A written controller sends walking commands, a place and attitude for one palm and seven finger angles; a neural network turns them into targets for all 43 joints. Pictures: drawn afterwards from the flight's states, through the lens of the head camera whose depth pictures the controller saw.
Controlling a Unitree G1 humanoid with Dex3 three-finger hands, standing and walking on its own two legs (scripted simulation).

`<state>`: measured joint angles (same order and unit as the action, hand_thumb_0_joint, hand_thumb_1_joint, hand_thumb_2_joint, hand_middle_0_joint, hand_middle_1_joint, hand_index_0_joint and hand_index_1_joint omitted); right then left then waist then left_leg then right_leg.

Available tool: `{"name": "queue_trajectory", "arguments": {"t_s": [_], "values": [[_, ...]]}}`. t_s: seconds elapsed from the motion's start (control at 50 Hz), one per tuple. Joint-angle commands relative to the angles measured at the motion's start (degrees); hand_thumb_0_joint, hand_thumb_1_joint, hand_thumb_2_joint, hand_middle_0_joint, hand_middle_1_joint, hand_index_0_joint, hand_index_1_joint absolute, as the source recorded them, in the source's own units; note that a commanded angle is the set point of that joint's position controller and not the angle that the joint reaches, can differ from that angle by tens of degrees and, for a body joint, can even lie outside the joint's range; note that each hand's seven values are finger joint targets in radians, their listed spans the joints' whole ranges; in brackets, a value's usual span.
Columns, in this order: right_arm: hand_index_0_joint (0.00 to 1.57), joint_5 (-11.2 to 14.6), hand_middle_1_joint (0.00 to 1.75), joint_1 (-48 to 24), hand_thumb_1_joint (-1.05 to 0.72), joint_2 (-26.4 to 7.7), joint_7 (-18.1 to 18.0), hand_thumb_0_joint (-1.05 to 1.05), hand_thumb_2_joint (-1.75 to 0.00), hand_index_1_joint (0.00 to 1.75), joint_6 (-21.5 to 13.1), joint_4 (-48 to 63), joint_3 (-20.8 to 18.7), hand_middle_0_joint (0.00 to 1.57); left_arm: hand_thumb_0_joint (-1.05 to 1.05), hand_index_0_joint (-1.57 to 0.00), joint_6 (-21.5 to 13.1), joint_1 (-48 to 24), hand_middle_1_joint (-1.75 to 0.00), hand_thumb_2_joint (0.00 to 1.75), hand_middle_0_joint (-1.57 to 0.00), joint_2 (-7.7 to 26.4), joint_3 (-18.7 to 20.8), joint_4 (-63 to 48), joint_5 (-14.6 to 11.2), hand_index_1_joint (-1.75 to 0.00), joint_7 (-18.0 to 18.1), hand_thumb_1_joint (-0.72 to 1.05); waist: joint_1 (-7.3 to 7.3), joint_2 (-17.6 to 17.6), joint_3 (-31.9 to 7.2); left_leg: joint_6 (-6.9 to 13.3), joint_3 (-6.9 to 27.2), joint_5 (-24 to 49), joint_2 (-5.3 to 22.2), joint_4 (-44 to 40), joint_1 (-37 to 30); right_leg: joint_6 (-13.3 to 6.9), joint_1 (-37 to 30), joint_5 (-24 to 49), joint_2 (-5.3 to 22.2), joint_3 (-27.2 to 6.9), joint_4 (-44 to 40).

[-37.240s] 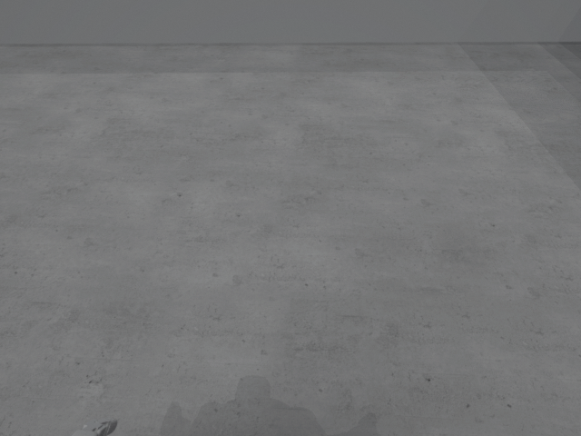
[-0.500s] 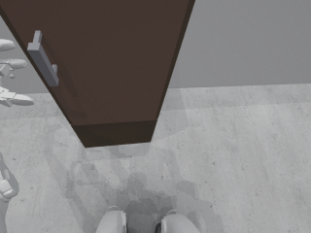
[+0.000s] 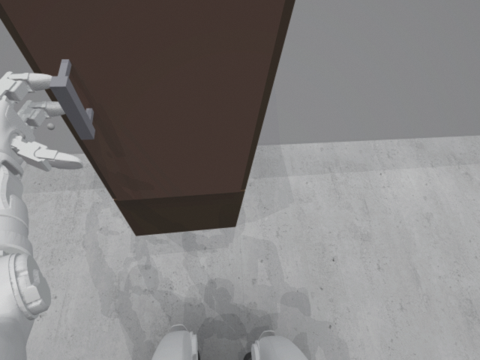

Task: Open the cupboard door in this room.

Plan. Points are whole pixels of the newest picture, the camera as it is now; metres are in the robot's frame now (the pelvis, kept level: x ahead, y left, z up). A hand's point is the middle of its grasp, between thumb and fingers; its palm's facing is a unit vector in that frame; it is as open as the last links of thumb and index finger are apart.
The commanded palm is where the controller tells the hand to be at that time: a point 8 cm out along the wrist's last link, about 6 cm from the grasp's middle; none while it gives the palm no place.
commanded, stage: slide the fingers in behind the handle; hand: left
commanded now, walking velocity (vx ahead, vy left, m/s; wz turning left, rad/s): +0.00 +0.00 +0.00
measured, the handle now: (77, 101) +0.52 +0.25 +0.08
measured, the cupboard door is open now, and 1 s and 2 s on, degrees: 0 0 0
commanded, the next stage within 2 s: close the thumb around the handle in 1.20 s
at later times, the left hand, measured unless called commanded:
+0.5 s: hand (70, 126) +0.46 +0.25 +0.08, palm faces +0.09 -1.00 +0.00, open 14.0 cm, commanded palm +0.44 +0.29 +0.08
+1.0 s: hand (88, 124) +0.47 +0.23 +0.08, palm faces +0.09 -1.00 -0.01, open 13.9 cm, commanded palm +0.45 +0.27 +0.08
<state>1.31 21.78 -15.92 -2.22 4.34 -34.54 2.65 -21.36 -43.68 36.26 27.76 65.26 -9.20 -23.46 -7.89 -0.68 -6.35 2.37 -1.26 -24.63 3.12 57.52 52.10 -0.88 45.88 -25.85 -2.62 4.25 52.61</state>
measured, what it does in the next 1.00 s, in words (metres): stands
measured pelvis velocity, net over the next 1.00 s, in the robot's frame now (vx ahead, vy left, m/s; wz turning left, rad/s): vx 0.00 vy -0.01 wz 0.01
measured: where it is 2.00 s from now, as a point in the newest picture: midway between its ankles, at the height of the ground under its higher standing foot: outside the picture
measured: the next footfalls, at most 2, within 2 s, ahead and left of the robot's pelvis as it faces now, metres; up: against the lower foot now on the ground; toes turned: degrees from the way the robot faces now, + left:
none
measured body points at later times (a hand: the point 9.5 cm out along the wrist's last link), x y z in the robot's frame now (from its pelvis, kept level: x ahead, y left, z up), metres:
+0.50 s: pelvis +0.00 -0.01 +0.00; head +0.10 +0.01 +0.44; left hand +0.45 +0.30 +0.08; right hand +0.03 -0.28 -0.11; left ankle +0.02 +0.09 -0.68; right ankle -0.01 -0.12 -0.68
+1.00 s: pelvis +0.00 -0.01 +0.00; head +0.10 +0.02 +0.44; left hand +0.46 +0.28 +0.08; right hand +0.03 -0.27 -0.11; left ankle +0.02 +0.09 -0.68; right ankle -0.01 -0.12 -0.68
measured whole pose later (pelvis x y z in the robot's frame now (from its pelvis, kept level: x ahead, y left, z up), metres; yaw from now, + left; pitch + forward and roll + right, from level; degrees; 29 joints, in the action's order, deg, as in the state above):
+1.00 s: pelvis +0.00 -0.01 +0.00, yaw +0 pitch +19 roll -3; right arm 1.1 21.5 -14.8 -1.1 3.8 -36.1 2.1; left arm -22.4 -43.8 28.9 22.9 63.1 -8.4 -15.3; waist -7.4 -1.2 -6.7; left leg 1.9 -1.3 -24.7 2.8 57.3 51.3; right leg -1.3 45.5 -26.5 -2.4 4.1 53.4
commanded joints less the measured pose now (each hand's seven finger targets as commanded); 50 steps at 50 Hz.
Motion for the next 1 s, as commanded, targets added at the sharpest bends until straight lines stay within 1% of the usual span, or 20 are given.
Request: {"name": "queue_trajectory", "arguments": {"t_s": [0.0,0.14,0.2,0.24,0.26,0.3,0.34,0.42,0.5,0.58,0.66,0.74,0.76,0.78,0.84,0.86,0.88,0.9,0.94,0.98], "values": [[0.2,-0.3,0.3,7.3,-0.9,-11.2,-1.2,0.0,-0.9,0.3,-0.9,2.9,-4.2,0.2,0.0,-0.3,-4.0,-23.9,-1.2,0.3,-0.3,16.0,0.9,-12.0,-1.3,-1.2,0.9,-0.5,-0.05,-8.9,-22.2,-0.6,5.3,19.7,-0.7,-6.4,-25.9,-0.4,-0.8,14.4,-1.5,-2.1,-6.0],[0.2,-0.4,0.3,7.5,-0.9,-10.9,-1.0,0.0,-0.9,0.3,-1.0,2.9,-4.3,0.2,0.0,-0.3,-4.4,-22.8,-1.2,0.3,-0.3,15.2,1.0,-13.2,-1.4,-1.2,2.0,-0.5,0.62,-8.7,-24.9,-0.5,4.8,22.2,-0.9,-5.8,-26.2,-0.5,-3.3,17.4,-1.4,-2.4,-5.4],[0.2,-0.3,0.3,7.1,-0.9,-10.6,-0.7,0.0,-0.9,0.3,-0.9,3.0,-4.2,0.2,0.0,-0.3,-3.9,-22.4,-1.2,0.3,-0.3,13.8,0.0,-13.1,-1.4,-1.2,2.5,-0.5,0.47,-8.0,-23.8,-0.3,4.2,21.4,-1.1,-5.9,-24.4,-0.2,-4.4,18.2,-1.3,-2.7,-5.6],[0.2,-0.2,0.3,7.2,-0.9,-10.8,-0.9,0.0,-0.9,0.3,-0.9,3.1,-4.2,0.2,0.0,-0.3,-3.5,-21.1,-1.2,0.3,-0.3,16.0,2.2,-11.5,-1.6,-1.2,2.8,-0.5,0.66,-5.2,-22.8,0.2,3.4,19.8,-1.3,-5.6,-20.9,-0.1,-7.1,19.1,-1.3,-3.5,-5.9],[0.2,-0.1,0.3,7.1,-0.9,-10.7,-0.9,0.0,-0.9,0.3,-0.9,3.3,-4.2,0.2,0.0,-0.3,-3.6,-21.4,-1.2,0.3,-0.3,16.9,2.6,-11.9,-1.3,-1.2,2.9,-0.5,0.98,-5.7,-22.9,0.1,3.4,20.0,-1.4,-5.9,-20.3,0.0,-7.8,19.8,-1.2,-3.6,-5.7],[0.2,-0.1,0.3,6.8,-0.9,-10.3,-0.8,0.0,-0.9,0.3,-1.0,3.4,-4.3,0.2,0.0,-0.3,-4.0,-22.0,-1.2,0.3,-0.3,15.2,1.3,-13.4,-1.2,-1.2,3.0,-0.5,0.69,-7.3,-23.7,0.2,2.9,20.1,-1.5,-5.5,-21.1,0.2,-7.7,20.4,-1.1,-3.9,-5.7],[0.2,-0.3,0.3,7.2,-0.9,-10.4,-0.8,0.0,-0.9,0.3,-1.1,3.4,-4.4,0.2,0.0,-0.3,-4.6,-20.4,-1.2,0.3,-0.3,16.2,2.8,-13.6,-1.5,-1.2,3.1,-0.5,1.16,-5.9,-24.6,0.3,2.9,21.3,-1.6,-5.3,-20.6,0.0,-9.4,22.0,-1.3,-4.0,-5.4],[0.2,0.1,0.3,6.7,-0.9,-10.4,-0.8,0.0,-0.9,0.3,-1.1,3.2,-4.4,0.2,0.0,-0.3,-4.3,-20.4,-1.2,0.3,-0.3,15.2,1.7,-12.2,-1.8,-1.2,2.3,-0.5,0.55,-5.6,-22.2,0.4,2.5,18.7,-1.6,-5.4,-18.8,0.3,-9.0,20.8,-1.1,-4.5,-6.0],[0.2,0.1,0.3,6.5,-0.9,-10.1,-0.8,0.0,-0.9,0.3,-1.2,2.9,-4.4,0.2,0.0,-0.3,-4.5,-21.7,-1.2,0.3,-0.3,11.9,-0.9,-14.1,-2.0,-1.2,2.2,-0.5,0.29,-8.3,-23.2,0.0,3.1,19.6,-1.4,-5.5,-22.4,0.0,-6.0,19.5,-1.1,-3.8,-5.8],[0.2,0.0,0.3,6.5,-0.9,-10.2,-0.8,0.0,-0.9,0.3,-1.4,2.2,-4.3,0.2,0.0,-0.3,-4.1,-24.1,-1.2,0.3,-0.3,11.1,-1.7,-12.7,-2.1,-1.2,2.9,-0.5,-0.55,-6.7,-21.9,0.2,3.5,18.0,-1.4,-5.3,-21.1,0.1,-4.9,17.9,-1.0,-3.7,-5.8],[0.2,-0.1,0.3,6.7,-0.9,-10.2,-0.7,0.0,-0.9,0.3,-1.5,2.3,-4.4,0.2,0.0,-0.3,-4.3,-23.3,-1.2,0.3,-0.3,12.3,-0.5,-12.9,-1.3,-1.2,4.0,-0.5,0.31,-7.3,-23.9,-0.1,3.5,19.9,-1.4,-5.0,-21.7,0.0,-5.7,19.4,-0.9,-3.7,-5.1],[0.2,-0.4,0.3,6.7,-0.9,-9.8,-0.2,0.0,-0.9,0.3,-1.7,2.4,-4.6,0.2,0.0,-0.3,-5.1,-24.5,-1.2,0.3,-0.3,8.4,-2.9,-14.8,-1.2,-1.2,5.4,-0.5,-0.12,-8.5,-24.5,-0.3,4.4,21.0,-1.2,-5.2,-25.4,-0.4,-3.0,17.9,-1.3,-2.9,-5.1],[0.2,-0.4,0.3,6.8,-0.9,-10.1,-0.3,0.0,-0.9,0.3,-1.7,2.2,-4.7,0.2,0.0,-0.3,-5.1,-24.1,-1.2,0.3,-0.3,10.0,-1.5,-14.8,-1.1,-1.2,5.9,-0.5,0.5,-8.5,-24.9,-0.5,4.4,21.2,-1.0,-5.4,-25.5,-0.3,-3.3,18.0,-1.1,-2.8,-4.9],[0.2,-0.4,0.3,6.6,-0.9,-9.8,-0.1,0.0,-0.9,0.3,-1.7,2.4,-4.5,0.2,0.0,-0.3,-5.0,-24.2,-1.2,0.3,-0.3,7.9,-3.4,-15.3,-0.9,-1.2,6.1,-0.5,0.23,-9.2,-25.0,-0.6,4.5,21.2,-1.1,-5.6,-26.0,-0.3,-3.0,17.7,-1.2,-2.6,-4.9],[0.2,-0.5,0.3,7.2,-0.9,-10.0,-0.1,0.0,-0.9,0.3,-1.6,2.1,-4.7,0.2,0.0,-0.3,-4.9,-25.3,-1.2,0.3,-0.3,7.9,-3.1,-15.3,-0.6,-1.2,7.2,-0.5,-0.12,-7.6,-24.2,-0.6,5.0,22.2,-0.9,-5.7,-26.6,-0.4,-2.4,17.9,-1.3,-2.3,-4.9],[0.2,-0.5,0.3,7.0,-0.9,-10.0,0.0,0.0,-0.9,0.3,-1.6,2.2,-4.8,0.2,0.0,-0.3,-5.0,-24.9,-1.2,0.3,-0.3,8.0,-3.0,-16.0,-0.3,-1.2,7.5,-0.5,0.25,-8.5,-25.6,-0.7,4.8,22.4,-0.9,-5.7,-27.2,-0.3,-2.6,18.1,-1.2,-2.5,-4.9],[0.2,-0.5,0.3,6.9,-0.9,-9.8,0.1,0.0,-0.9,0.3,-1.6,2.1,-4.6,0.2,0.0,-0.3,-4.9,-24.7,-1.2,0.3,-0.3,6.5,-4.3,-15.6,0.1,-1.2,7.7,-0.5,0.0,-9.3,-24.6,-0.9,5.0,22.5,-0.9,-5.9,-27.6,-0.4,-1.7,17.7,-1.2,-2.2,-5.0],[0.2,-0.5,0.3,6.9,-0.9,-9.8,0.2,0.0,-0.9,0.3,-1.5,1.9,-4.6,0.2,0.0,-0.3,-4.7,-24.6,-1.2,0.3,-0.3,6.2,-4.3,-14.2,0.1,-1.2,7.9,-0.5,-0.18,-7.7,-22.8,-0.8,5.0,21.2,-0.9,-6.1,-26.3,-0.4,-1.7,17.0,-1.3,-2.2,-5.3],[0.2,-0.6,0.3,7.3,-0.9,-10.1,0.0,0.0,-0.9,0.3,-1.4,1.8,-4.6,0.2,0.0,-0.3,-5.0,-24.6,-1.2,0.3,-0.3,7.9,-2.7,-14.1,-0.1,-1.2,8.2,-0.5,-0.09,-5.6,-23.0,-0.6,5.2,21.4,-1.0,-6.1,-25.5,-0.5,-3.0,17.6,-1.3,-2.2,-5.2],[0.2,-0.6,0.3,6.8,-0.9,-9.7,0.1,0.0,-0.9,0.3,-1.6,1.8,-4.6,0.2,0.0,-0.3,-5.2,-26.0,-1.2,0.3,-0.3,5.3,-4.9,-14.8,-0.1,-1.2,8.3,-0.5,-0.42,-7.9,-23.9,-0.8,5.2,21.1,-1.0,-6.2,-26.8,-0.4,-1.9,16.9,-1.2,-2.2,-5.2]]}}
